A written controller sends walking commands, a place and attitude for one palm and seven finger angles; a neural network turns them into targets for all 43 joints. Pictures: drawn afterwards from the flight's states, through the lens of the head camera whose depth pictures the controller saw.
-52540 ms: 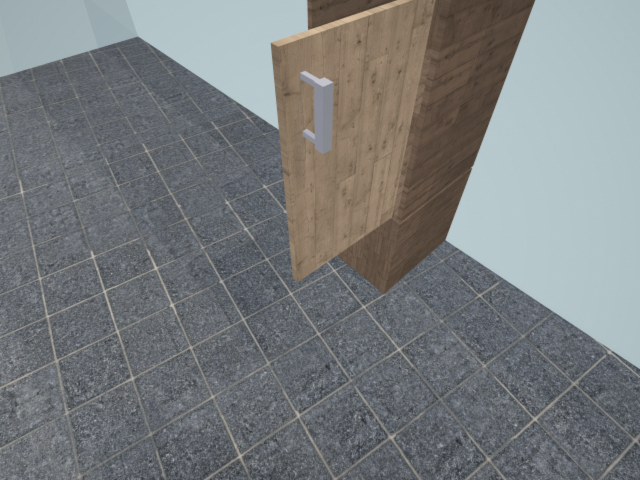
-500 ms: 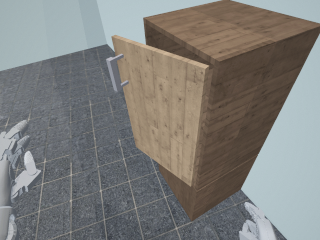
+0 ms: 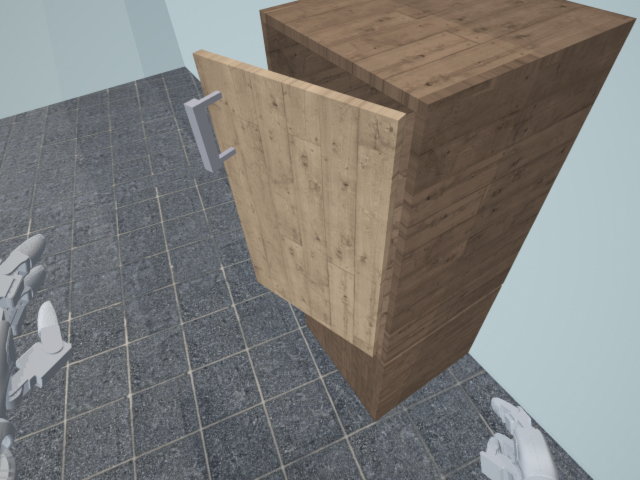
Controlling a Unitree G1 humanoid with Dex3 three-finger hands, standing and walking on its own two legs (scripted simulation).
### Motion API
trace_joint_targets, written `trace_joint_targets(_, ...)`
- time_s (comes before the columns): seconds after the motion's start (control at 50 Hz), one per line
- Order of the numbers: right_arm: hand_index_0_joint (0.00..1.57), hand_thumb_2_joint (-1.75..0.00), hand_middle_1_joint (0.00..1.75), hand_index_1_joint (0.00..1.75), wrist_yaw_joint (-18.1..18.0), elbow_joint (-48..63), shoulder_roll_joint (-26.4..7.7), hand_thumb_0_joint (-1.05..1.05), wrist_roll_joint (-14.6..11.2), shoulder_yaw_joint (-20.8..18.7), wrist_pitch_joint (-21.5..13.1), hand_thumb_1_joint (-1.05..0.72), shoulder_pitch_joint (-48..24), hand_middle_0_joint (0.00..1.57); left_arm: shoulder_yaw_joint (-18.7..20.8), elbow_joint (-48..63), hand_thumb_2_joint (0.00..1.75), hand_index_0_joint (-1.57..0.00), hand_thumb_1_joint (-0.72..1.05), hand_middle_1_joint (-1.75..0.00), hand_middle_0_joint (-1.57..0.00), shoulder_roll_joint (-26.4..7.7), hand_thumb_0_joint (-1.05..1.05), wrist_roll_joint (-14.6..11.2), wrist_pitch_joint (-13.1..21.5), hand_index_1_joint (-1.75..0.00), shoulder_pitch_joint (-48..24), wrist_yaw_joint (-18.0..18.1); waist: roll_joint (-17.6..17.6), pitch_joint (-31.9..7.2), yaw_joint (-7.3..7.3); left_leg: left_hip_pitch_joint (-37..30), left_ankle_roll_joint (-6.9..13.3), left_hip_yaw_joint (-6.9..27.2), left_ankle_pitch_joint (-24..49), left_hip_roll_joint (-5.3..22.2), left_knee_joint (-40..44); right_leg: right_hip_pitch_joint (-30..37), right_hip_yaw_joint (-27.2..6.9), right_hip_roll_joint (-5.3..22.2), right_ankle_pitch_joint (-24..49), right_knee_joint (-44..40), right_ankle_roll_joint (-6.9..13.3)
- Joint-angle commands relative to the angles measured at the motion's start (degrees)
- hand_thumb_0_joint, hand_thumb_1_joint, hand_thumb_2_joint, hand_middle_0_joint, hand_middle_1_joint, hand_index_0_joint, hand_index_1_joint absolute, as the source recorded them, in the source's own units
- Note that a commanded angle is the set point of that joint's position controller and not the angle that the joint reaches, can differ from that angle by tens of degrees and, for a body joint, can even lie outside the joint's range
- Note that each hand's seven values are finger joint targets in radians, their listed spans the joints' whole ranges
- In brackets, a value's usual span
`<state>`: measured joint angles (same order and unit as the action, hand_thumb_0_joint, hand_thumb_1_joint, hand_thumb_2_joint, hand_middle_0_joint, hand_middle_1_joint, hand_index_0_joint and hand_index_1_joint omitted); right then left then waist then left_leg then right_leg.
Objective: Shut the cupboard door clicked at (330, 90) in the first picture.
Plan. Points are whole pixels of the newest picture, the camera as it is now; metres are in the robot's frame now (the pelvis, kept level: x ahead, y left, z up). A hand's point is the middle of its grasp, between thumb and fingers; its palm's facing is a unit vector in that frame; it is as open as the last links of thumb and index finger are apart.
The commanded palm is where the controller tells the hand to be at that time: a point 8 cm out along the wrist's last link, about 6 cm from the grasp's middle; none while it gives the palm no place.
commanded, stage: step back with the hand held close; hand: left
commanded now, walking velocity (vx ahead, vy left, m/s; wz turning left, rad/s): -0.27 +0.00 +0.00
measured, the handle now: (213, 131) +0.60 +0.23 +0.13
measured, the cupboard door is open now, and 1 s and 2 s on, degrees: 20 20 20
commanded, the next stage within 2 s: stop stepping back and stand still in 0.74 s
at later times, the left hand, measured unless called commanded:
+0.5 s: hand out of the picture +0.08 +0.30 +0.15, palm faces +0.48 -0.75 -0.46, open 7.4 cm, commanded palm +0.01 +0.33 +0.17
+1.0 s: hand out of the picture +0.00 +0.27 +0.15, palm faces +0.38 -0.83 -0.42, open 7.4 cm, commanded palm -0.06 +0.32 +0.17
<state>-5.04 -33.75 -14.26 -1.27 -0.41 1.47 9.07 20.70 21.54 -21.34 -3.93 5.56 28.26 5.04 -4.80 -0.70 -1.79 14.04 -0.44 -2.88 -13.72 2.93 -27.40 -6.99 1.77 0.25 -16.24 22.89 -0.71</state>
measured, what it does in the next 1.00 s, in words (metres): walks backwards: left foot, then right foot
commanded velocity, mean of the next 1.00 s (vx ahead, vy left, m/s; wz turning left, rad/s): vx -0.21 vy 0.01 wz -0.03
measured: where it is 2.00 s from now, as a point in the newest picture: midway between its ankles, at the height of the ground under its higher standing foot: outside the picture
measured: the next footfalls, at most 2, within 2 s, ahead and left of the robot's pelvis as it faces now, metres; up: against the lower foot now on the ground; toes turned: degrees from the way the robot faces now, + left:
left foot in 0.68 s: -0.03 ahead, +0.14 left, +0.00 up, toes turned +6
right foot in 0.92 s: -0.21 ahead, -0.10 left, +0.00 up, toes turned +1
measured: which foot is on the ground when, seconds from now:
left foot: down 0.00-0.56, up 0.58-0.66, down 0.68-0.94, up 0.96-1.00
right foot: down 0.00-0.70, up 0.72-0.90, down 0.92-1.00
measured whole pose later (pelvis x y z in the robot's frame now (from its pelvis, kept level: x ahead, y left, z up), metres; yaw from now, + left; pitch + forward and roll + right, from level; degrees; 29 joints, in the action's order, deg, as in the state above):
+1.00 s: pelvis -0.20 +0.02 -0.02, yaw -1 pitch +2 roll -2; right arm -3.1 -35.6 -10.7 -0.3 1.0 -5.3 11.9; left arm 22.1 30.2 -22.7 -3.1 13.1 30.9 7.2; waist -0.1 -0.8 -1.0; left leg 29.8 -0.5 -1.9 -14.5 2.7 -39.0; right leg -12.7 -1.8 -3.4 -21.4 32.1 1.0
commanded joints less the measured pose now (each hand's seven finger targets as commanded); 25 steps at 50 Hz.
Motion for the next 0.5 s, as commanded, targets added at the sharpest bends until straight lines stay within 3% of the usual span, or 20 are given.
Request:
trace_joint_targets(0.0,0.20,-0.90,0.30,0.30,-0.77,11.58,-5.32,0.00,-0.04,-2.42,-0.89,-0.90,-5.15,0.20,9.85,15.10,0.90,-0.20,0.90,-0.30,-0.20,-14.16,0.00,-0.47,3.64,-0.30,0.25,2.12,3.63,-12.17,0.75,-10.12,2.14,0.03,29.20,0.70,-1.11,-2.04,-0.89,3.90,36.46,1.44,-0.54)
trace_joint_targets(0.04,0.20,-0.90,0.30,0.30,-1.26,12.11,-5.77,0.00,-0.01,-2.64,-0.41,-0.90,-5.40,0.20,12.08,16.77,0.90,-0.20,0.90,-0.30,-0.20,-16.58,0.00,-0.55,3.78,-0.30,1.07,2.58,1.86,-12.44,0.59,-9.96,2.19,0.29,29.66,0.98,-0.57,-2.67,-0.87,3.25,34.62,1.89,-0.62)
trace_joint_targets(0.06,0.20,-0.90,0.30,0.30,-1.21,12.62,-5.26,0.00,-0.15,-2.38,-0.15,-0.90,-4.73,0.20,11.12,16.84,0.90,-0.20,0.90,-0.30,-0.20,-14.98,0.00,-0.73,3.81,-0.30,1.94,2.61,2.34,-12.88,0.73,-8.55,2.11,0.99,30.29,1.35,0.11,-1.16,-0.36,2.93,33.33,3.16,-0.50)
trace_joint_targets(0.14,0.20,-0.90,0.30,0.30,-1.43,13.05,-6.31,0.00,-0.08,-2.92,-0.10,-0.90,-4.34,0.20,12.47,15.92,0.90,-0.20,0.90,-0.30,-0.20,-15.90,0.00,-0.89,4.14,-0.30,3.20,3.07,-0.13,-10.67,0.64,-5.19,2.27,1.72,24.79,2.08,2.60,-2.58,-0.50,1.65,25.70,3.10,-0.80)
trace_joint_targets(0.16,0.20,-0.90,0.30,0.30,-1.28,13.18,-5.93,0.00,-0.25,-2.61,-0.14,-0.90,-3.95,0.20,11.09,15.66,0.90,-0.20,0.90,-0.30,-0.20,-14.34,0.00,-0.99,4.29,-0.30,3.66,3.04,-0.07,-10.10,0.91,-3.57,2.33,2.18,22.80,2.54,3.48,-2.15,-0.42,1.60,23.67,3.61,-0.81)
trace_joint_targets(0.2,0.20,-0.90,0.30,0.30,-1.19,13.10,-6.34,0.00,-0.32,-2.68,-0.56,-0.90,-3.75,0.20,10.70,14.67,0.90,-0.20,0.90,-0.30,-0.20,-13.87,0.00,-0.89,4.69,-0.30,3.37,3.15,-0.34,-7.97,1.00,0.32,2.66,2.83,14.44,3.05,5.22,-2.57,-0.78,1.07,17.42,3.24,-0.88)
trace_joint_targets(0.24,0.20,-0.90,0.30,0.30,-1.36,12.96,-7.16,0.00,-0.28,-2.94,-1.30,-0.90,-4.00,0.20,11.11,14.07,0.90,-0.20,0.90,-0.30,-0.20,-14.24,0.00,-0.48,5.41,-0.30,2.16,3.29,-1.39,-5.49,1.09,5.91,3.31,3.66,1.04,3.30,7.94,-1.61,-1.21,0.48,11.16,2.76,-0.89)
trace_joint_targets(0.26,0.20,-0.90,0.30,0.30,-1.28,12.91,-6.87,0.00,-0.50,-2.61,-1.63,-0.90,-3.58,0.20,9.79,13.68,0.90,-0.20,0.90,-0.30,-0.20,-12.52,0.00,-0.25,5.85,-0.30,2.02,3.35,-1.96,-4.45,1.40,9.98,3.74,4.82,-5.40,3.73,9.31,-0.19,-1.35,0.47,8.76,3.66,-0.75)
trace_joint_targets(0.3,0.20,-0.90,0.30,0.30,-1.25,12.92,-7.23,0.00,-0.63,-2.65,-2.60,-0.90,-3.58,0.20,9.89,13.22,0.90,-0.20,0.90,-0.30,-0.20,-12.16,0.00,0.47,6.80,-0.30,0.91,3.51,-2.87,-2.34,1.23,17.71,4.78,6.69,-17.40,4.79,11.95,2.58,-1.58,-0.46,3.84,5.72,-0.83)
trace_joint_targets(0.34,0.20,-0.90,0.30,0.30,-1.50,12.85,-8.12,0.00,-0.41,-2.92,-3.66,-0.90,-4.13,0.20,11.27,14.39,0.90,-0.20,0.90,-0.30,-0.20,-13.46,0.00,1.45,7.84,-0.30,-1.12,3.59,-5.36,-1.41,1.00,24.35,5.96,8.87,-25.51,6.31,14.71,6.29,-1.03,-2.06,1.39,9.20,-1.16)
trace_joint_targets(0.36,0.20,-0.90,0.30,0.30,-1.45,12.73,-7.69,0.00,-0.42,-2.68,-4.10,-0.90,-3.38,0.20,10.21,14.35,0.90,-0.20,0.90,-0.30,-0.20,-11.68,0.00,1.69,8.24,-0.30,-1.11,3.52,-6.13,-1.59,1.07,27.91,6.45,10.02,-28.28,7.16,15.89,8.66,-0.55,-2.45,1.40,12.20,-1.12)
trace_joint_targets(0.42,0.20,-0.90,0.30,0.30,-1.21,12.40,-7.65,0.00,-0.25,-2.99,-5.60,-0.90,-3.00,0.20,11.06,16.94,0.90,-0.20,0.90,-0.30,-0.20,-12.44,0.00,2.31,9.35,-0.30,-2.45,3.55,-7.66,-2.70,0.70,30.60,6.88,10.44,-30.82,7.65,15.03,9.91,-0.87,-3.41,0.89,15.55,-0.69)
trace_joint_targets(0.44,0.20,-0.90,0.30,0.30,-1.20,12.13,-7.75,0.00,0.05,-3.16,-5.96,-0.90,-3.08,0.20,13.26,17.20,0.90,-0.20,0.90,-0.30,-0.20,-14.93,0.00,2.29,9.67,-0.30,-1.92,3.66,-6.94,-2.81,0.57,29.86,6.84,10.25,-29.80,7.23,13.57,8.48,-2.10,-3.14,-0.15,14.16,-0.26)
trace_joint_targets(0.46,0.20,-0.90,0.30,0.30,-1.00,12.02,-6.60,0.00,-0.09,-2.83,-6.28,-0.90,-2.62,0.20,11.41,18.53,0.90,-0.20,0.90,-0.30,-0.20,-12.91,0.00,1.99,10.03,-0.30,-1.73,3.47,-4.58,-2.84,0.89,26.97,5.86,8.57,-27.23,5.43,10.41,5.09,-3.14,-2.01,-1.07,11.57,0.54)
trace_joint_targets(0.48,0.20,-0.90,0.30,0.30,-0.84,11.91,-6.44,0.00,0.07,-2.99,-6.72,-0.90,-2.38,0.20,12.23,19.84,0.90,-0.20,0.90,-0.30,-0.20,-14.05,0.00,1.87,10.39,-0.30,-1.68,3.60,-1.73,-2.88,0.96,23.59,4.89,6.84,-25.87,3.25,6.20,-0.14,-6.89,-0.49,-5.49,7.23,1.64)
